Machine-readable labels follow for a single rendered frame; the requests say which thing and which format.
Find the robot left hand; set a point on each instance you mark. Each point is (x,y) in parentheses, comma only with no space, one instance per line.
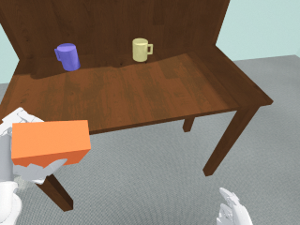
(32,173)

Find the table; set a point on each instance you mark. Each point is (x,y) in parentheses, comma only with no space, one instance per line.
(186,76)

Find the robot right hand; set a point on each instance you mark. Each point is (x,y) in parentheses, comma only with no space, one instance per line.
(236,214)

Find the sponge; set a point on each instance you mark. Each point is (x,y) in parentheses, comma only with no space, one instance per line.
(42,143)

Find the left robot forearm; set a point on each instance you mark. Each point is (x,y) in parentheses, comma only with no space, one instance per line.
(10,203)

